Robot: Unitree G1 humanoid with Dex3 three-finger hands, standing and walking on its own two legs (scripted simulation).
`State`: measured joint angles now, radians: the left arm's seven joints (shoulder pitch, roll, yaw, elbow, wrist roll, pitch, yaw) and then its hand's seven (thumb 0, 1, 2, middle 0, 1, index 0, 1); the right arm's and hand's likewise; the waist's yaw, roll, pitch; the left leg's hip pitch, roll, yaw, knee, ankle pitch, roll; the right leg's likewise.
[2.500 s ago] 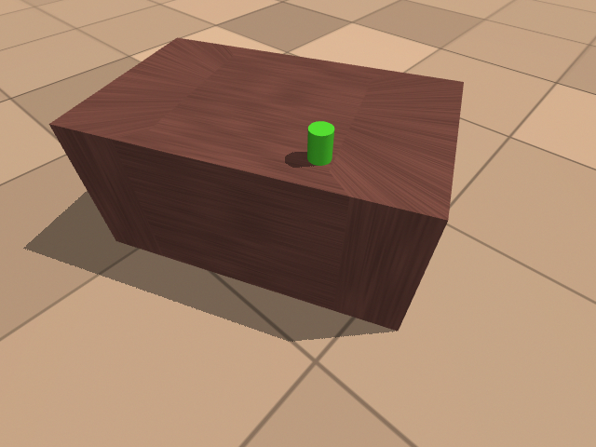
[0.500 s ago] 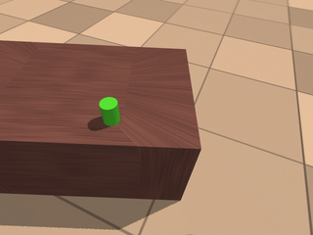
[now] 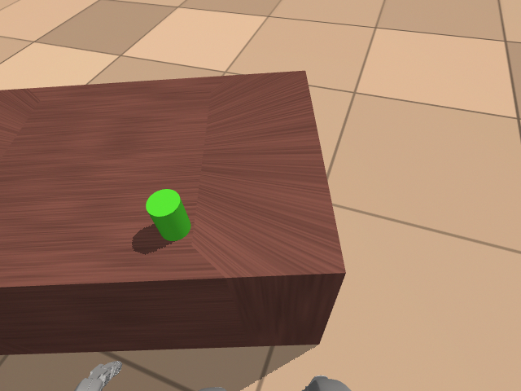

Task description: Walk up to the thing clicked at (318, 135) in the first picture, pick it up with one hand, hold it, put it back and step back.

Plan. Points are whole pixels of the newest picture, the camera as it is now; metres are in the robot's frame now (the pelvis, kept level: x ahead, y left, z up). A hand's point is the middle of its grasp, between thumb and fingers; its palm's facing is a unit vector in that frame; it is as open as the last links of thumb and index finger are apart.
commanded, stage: walk up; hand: left
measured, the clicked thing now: (169, 215) +0.49 +0.22 -0.10
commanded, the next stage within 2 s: stand in 1.80 s
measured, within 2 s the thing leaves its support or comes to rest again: neither
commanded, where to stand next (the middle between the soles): +0.05 +0.01 m, yaw +0 degrees
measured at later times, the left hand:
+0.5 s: hand out of the picture +0.04 +0.28 -0.15, palm faces -0.03 -0.93 -0.37, open 7.3 cm
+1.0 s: hand out of the picture +0.10 +0.28 -0.13, palm faces -0.03 -0.95 -0.32, open 7.3 cm
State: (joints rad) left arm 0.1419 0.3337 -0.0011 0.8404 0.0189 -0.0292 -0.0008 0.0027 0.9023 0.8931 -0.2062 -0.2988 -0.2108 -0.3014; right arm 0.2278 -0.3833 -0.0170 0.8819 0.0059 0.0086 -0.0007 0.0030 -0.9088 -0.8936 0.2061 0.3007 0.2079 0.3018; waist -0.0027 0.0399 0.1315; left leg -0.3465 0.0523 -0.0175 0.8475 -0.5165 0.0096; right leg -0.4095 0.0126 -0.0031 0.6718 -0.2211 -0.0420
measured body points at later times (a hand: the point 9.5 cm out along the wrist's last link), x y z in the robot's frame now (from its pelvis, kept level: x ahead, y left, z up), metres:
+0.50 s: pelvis -0.02 +0.01 +0.00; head +0.00 +0.01 +0.45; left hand +0.05 +0.33 -0.12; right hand +0.07 -0.30 -0.12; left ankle +0.01 +0.16 -0.72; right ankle -0.01 -0.11 -0.72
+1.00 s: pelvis -0.01 +0.03 +0.03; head -0.01 +0.04 +0.48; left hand +0.10 +0.33 -0.11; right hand +0.06 -0.28 -0.10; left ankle +0.01 +0.16 -0.72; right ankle -0.01 -0.11 -0.72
